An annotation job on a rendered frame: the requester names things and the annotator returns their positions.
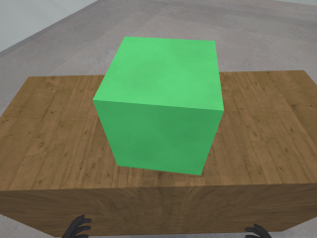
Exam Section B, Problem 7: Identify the carton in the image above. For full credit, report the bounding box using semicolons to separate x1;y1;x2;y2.
92;37;224;176

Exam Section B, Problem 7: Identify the pedestal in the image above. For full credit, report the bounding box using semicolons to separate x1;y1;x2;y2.
0;69;317;237

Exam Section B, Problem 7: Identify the right robot hand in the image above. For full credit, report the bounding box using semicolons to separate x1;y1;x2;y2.
245;224;271;238

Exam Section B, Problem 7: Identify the left robot hand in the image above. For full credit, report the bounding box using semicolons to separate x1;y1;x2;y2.
61;214;92;238

